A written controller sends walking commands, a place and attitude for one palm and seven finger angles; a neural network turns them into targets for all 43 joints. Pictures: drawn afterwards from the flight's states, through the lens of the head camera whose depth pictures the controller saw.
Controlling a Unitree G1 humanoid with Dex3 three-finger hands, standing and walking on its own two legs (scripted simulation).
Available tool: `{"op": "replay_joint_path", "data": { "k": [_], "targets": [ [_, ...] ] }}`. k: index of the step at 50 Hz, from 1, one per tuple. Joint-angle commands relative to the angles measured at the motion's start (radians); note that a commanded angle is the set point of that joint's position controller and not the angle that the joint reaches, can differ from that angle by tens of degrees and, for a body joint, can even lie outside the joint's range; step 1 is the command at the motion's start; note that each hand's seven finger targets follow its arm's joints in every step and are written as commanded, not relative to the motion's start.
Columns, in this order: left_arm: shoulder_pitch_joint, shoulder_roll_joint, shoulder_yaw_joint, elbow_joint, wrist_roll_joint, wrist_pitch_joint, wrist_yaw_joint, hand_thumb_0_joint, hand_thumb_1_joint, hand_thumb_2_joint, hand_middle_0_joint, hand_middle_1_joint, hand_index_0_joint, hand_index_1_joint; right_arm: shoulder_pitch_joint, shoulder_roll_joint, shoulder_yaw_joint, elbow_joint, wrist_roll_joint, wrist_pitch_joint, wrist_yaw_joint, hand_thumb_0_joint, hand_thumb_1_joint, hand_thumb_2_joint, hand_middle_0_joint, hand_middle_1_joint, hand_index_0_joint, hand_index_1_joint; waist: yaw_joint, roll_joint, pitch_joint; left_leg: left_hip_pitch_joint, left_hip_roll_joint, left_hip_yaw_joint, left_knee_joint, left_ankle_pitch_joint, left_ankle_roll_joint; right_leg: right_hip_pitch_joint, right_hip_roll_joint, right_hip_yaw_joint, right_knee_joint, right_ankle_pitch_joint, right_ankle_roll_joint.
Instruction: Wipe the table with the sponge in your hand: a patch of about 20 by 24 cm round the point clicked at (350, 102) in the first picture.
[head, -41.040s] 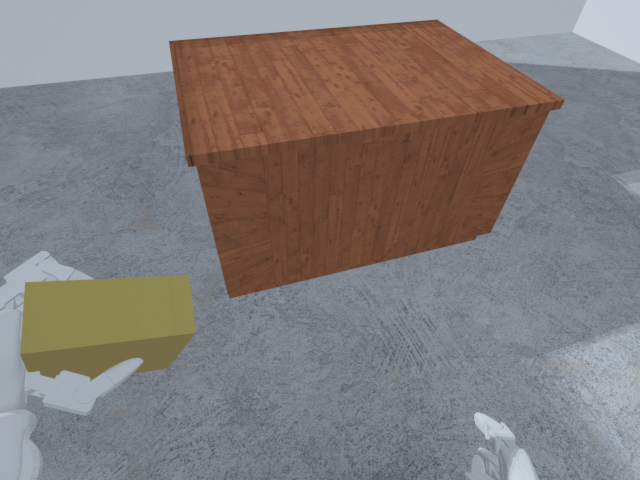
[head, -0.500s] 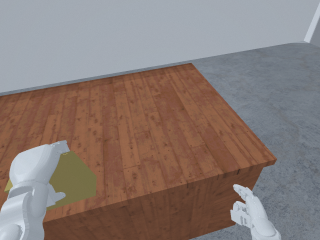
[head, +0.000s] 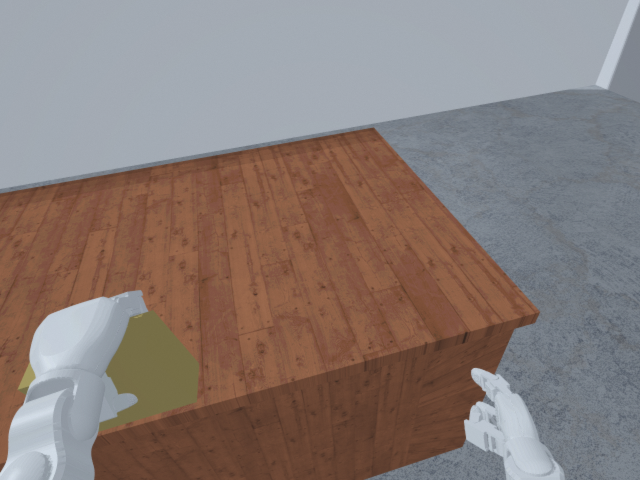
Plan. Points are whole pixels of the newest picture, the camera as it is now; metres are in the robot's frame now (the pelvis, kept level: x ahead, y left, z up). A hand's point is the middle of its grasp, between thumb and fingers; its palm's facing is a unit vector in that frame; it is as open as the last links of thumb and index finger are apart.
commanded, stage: step back with the hand held close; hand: left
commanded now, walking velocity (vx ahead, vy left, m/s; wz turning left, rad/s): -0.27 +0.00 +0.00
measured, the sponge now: (129, 382) +0.19 +0.28 +0.05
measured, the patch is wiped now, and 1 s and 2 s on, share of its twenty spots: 1.00 1.00 1.00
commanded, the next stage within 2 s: stop stepping back and stand still in 1.38 s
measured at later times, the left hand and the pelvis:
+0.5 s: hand (97, 341) +0.18 +0.28 +0.14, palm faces +0.37 -0.83 -0.42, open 9.6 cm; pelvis -0.02 +0.03 -0.01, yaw +1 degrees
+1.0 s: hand (29, 402) +0.11 +0.30 +0.15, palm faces +0.43 -0.81 -0.41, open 9.6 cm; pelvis -0.09 +0.04 -0.03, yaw +3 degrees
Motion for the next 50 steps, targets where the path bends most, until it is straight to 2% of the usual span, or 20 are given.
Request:
{"op": "replay_joint_path", "data": {
  "k": [1,2,3,5,8,9,17,22,26,28,31,34,37,39,42,44,46,48,49,50],
  "targets": [
    [-0.123,0.146,0.395,-0.187,-0.848,-0.334,0.092,0.0,0.1,1.3,-1.2,-1.6,-1.2,-1.6,-0.005,-0.057,-0.008,-0.313,-0.014,-0.082,0.001,0.0,-0.9,-0.9,0.2,0.3,0.2,0.3,-0.085,-0.276,0.041,-0.051,-0.005,-0.075,0.068,-0.077,0.052,-0.254,-0.127,0.159,-0.163,-0.028,-0.004],
    [-0.069,0.082,0.34,-0.178,-0.85,-0.364,0.088,0.0,0.1,1.3,-1.2,-1.6,-1.2,-1.6,-0.027,-0.048,-0.017,-0.304,-0.013,-0.08,0.01,0.0,-0.9,-0.9,0.2,0.3,0.2,0.3,-0.088,-0.248,0.039,-0.063,-0.013,-0.069,0.076,-0.081,0.045,-0.272,-0.138,0.163,-0.149,-0.026,-0.011],
    [-0.059,0.145,0.455,-0.277,-0.883,-0.414,0.107,0.0,0.1,1.3,-1.2,-1.6,-1.2,-1.6,0.051,-0.066,-0.039,-0.295,-0.013,-0.076,0.0,0.0,-0.9,-0.9,0.2,0.3,0.2,0.3,-0.092,-0.245,-0.012,-0.045,0.009,-0.085,0.091,-0.065,0.038,-0.253,-0.178,0.159,-0.14,-0.006,-0.002],
    [-0.014,0.147,0.472,-0.417,-0.915,-0.484,0.13,0.0,0.1,1.3,-1.2,-1.6,-1.2,-1.6,0.054,-0.078,-0.044,-0.294,-0.017,-0.088,-0.012,0.0,-0.9,-0.9,0.2,0.3,0.2,0.3,-0.099,-0.108,-0.141,-0.047,0.034,-0.08,0.12,0.011,0.035,-0.199,-0.228,0.144,-0.061,0.108,-0.005],
    [0.11,0.142,0.509,-0.517,-0.941,-0.535,0.149,0.0,0.1,1.3,-1.2,-1.6,-1.2,-1.6,0.077,-0.1,-0.058,-0.29,-0.024,-0.096,-0.017,0.0,-0.9,-0.9,0.2,0.3,0.2,0.3,-0.109,0.079,-0.19,-0.092,0.077,-0.112,0.095,0.123,0.039,-0.153,-0.225,0.116,0.039,0.208,0.002],
    [0.158,0.106,0.499,-0.505,-0.941,-0.543,0.152,0.0,0.1,1.3,-1.2,-1.6,-1.2,-1.6,0.085,-0.091,-0.061,-0.29,-0.023,-0.099,-0.017,0.0,-0.9,-0.9,0.2,0.3,0.2,0.3,-0.106,0.082,-0.192,-0.129,0.091,-0.128,0.088,0.152,0.043,-0.139,-0.208,0.092,0.062,0.206,0.012],
    [0.181,0.054,0.478,-0.398,-0.932,-0.552,0.16,0.0,0.1,1.3,-1.2,-1.6,-1.2,-1.6,0.104,-0.105,-0.096,-0.267,-0.011,-0.114,-0.03,0.0,-0.9,-0.9,0.2,0.3,0.2,0.3,-0.123,-0.107,-0.167,-0.223,0.113,-0.163,0.066,0.081,0.042,-0.181,-0.159,0.066,0.092,0.127,0.035],
    [0.146,0.057,0.466,-0.437,-0.915,-0.563,0.165,0.0,0.1,1.3,-1.2,-1.6,-1.2,-1.6,0.09,-0.119,-0.096,-0.27,-0.014,-0.131,-0.033,0.0,-0.9,-0.9,0.2,0.3,0.2,0.3,-0.122,-0.07,-0.115,-0.336,0.124,-0.2,-0.007,-0.124,0.057,-0.174,-0.135,0.071,0.118,0.025,0.04],
    [0.139,0.07,0.495,-0.484,-0.886,-0.579,0.167,0.0,0.1,1.3,-1.2,-1.6,-1.2,-1.6,0.094,-0.131,-0.1,-0.273,-0.027,-0.149,-0.03,0.0,-0.9,-0.9,0.2,0.3,0.2,0.3,-0.119,0.027,-0.104,-0.518,0.157,-0.261,-0.105,-0.324,0.096,-0.038,-0.08,0.059,0.222,0.029,0.061],
    [0.137,0.1,0.53,-0.506,-0.878,-0.587,0.167,0.0,0.1,1.3,-1.2,-1.6,-1.2,-1.6,0.105,-0.134,-0.105,-0.27,-0.031,-0.153,-0.027,0.0,-0.9,-0.9,0.2,0.3,0.2,0.3,-0.121,0.045,-0.121,-0.56,0.162,-0.269,-0.118,-0.359,0.104,0.008,-0.074,0.061,0.25,0.051,0.063],
    [0.15,0.065,0.521,-0.476,-0.871,-0.596,0.16,0.0,0.1,1.3,-1.2,-1.6,-1.2,-1.6,0.122,-0.125,-0.106,-0.267,-0.035,-0.161,-0.021,0.0,-0.9,-0.9,0.2,0.3,0.2,0.3,-0.122,0.023,-0.115,-0.578,0.17,-0.264,-0.095,-0.362,0.109,0.01,-0.062,0.058,0.239,0.044,0.067],
    [0.152,0.046,0.5,-0.422,-0.881,-0.59,0.157,0.0,0.1,1.3,-1.2,-1.6,-1.2,-1.6,0.134,-0.111,-0.106,-0.264,-0.03,-0.152,-0.017,0.0,-0.9,-0.9,0.2,0.3,0.2,0.3,-0.132,-0.09,-0.099,-0.534,0.12,-0.188,0.034,-0.352,0.073,-0.086,-0.14,0.119,0.152,0.066,0.037],
    [0.115,0.03,0.452,-0.405,-0.901,-0.593,0.165,0.0,0.1,1.3,-1.2,-1.6,-1.2,-1.6,0.142,-0.096,-0.107,-0.24,-0.021,-0.143,-0.014,0.0,-0.9,-0.9,0.2,0.3,0.2,0.3,-0.149,-0.218,-0.097,-0.279,0.042,-0.063,0.391,-0.247,0.005,-0.42,-0.32,0.271,-0.058,-0.103,-0.052],
    [0.106,0.031,0.438,-0.432,-0.906,-0.59,0.169,0.0,0.1,1.3,-1.2,-1.6,-1.2,-1.6,0.136,-0.079,-0.098,-0.235,-0.019,-0.136,-0.01,0.0,-0.9,-0.9,0.2,0.3,0.2,0.3,-0.164,-0.215,-0.135,-0.199,0.053,-0.045,0.459,-0.184,-0.003,-0.452,-0.371,0.245,-0.046,0.027,-0.071],
    [0.113,0.078,0.478,-0.497,-0.906,-0.589,0.177,0.0,0.1,1.3,-1.2,-1.6,-1.2,-1.6,0.111,-0.09,-0.097,-0.265,-0.022,-0.132,-0.015,0.0,-0.9,-0.9,0.2,0.3,0.2,0.3,-0.158,-0.146,-0.113,-0.241,0.089,-0.061,0.265,-0.165,0.018,-0.418,-0.315,0.169,0.052,0.084,-0.021],
    [0.114,0.087,0.506,-0.558,-0.901,-0.595,0.183,0.0,0.1,1.3,-1.2,-1.6,-1.2,-1.6,0.093,-0.114,-0.103,-0.277,-0.031,-0.138,-0.024,0.0,-0.9,-0.9,0.2,0.3,0.2,0.3,-0.143,0.041,-0.096,-0.32,0.163,-0.174,0.038,-0.117,0.056,-0.354,-0.177,0.07,0.217,0.077,0.035],
    [0.134,0.086,0.535,-0.595,-0.885,-0.603,0.187,0.0,0.1,1.3,-1.2,-1.6,-1.2,-1.6,0.104,-0.106,-0.108,-0.277,-0.043,-0.158,-0.016,0.0,-0.9,-0.9,0.2,0.3,0.2,0.3,-0.142,0.207,-0.13,-0.452,0.297,-0.311,-0.145,-0.22,0.118,-0.247,-0.061,0.026,0.496,-0.153,0.077],
    [0.072,0.095,0.54,-0.625,-0.869,-0.602,0.188,0.0,0.1,1.3,-1.2,-1.6,-1.2,-1.6,0.12,-0.086,-0.108,-0.252,-0.064,-0.179,-0.009,0.0,-0.9,-0.9,0.2,0.3,0.2,0.3,-0.152,0.176,-0.114,-0.442,0.357,-0.371,-0.19,-0.163,0.162,-0.326,-0.053,0.07,0.758,-0.26,0.093],
    [0.07,0.076,0.525,-0.612,-0.877,-0.596,0.192,0.0,0.1,1.3,-1.2,-1.6,-1.2,-1.6,0.137,-0.074,-0.114,-0.235,-0.058,-0.19,-0.003,0.0,-0.9,-0.9,0.2,0.3,0.2,0.3,-0.144,0.071,-0.126,-0.3,0.343,-0.323,-0.117,0.034,0.157,-0.424,-0.063,0.086,0.732,-0.287,0.086],
    [0.084,0.044,0.504,-0.587,-0.884,-0.59,0.193,0.0,0.1,1.3,-1.2,-1.6,-1.2,-1.6,0.147,-0.079,-0.118,-0.221,-0.049,-0.2,0.001,0.0,-0.9,-0.9,0.2,0.3,0.2,0.3,-0.131,0.029,-0.155,-0.183,0.323,-0.252,-0.06,0.177,0.14,-0.461,-0.069,0.068,0.653,-0.303,0.088]
  ]
}}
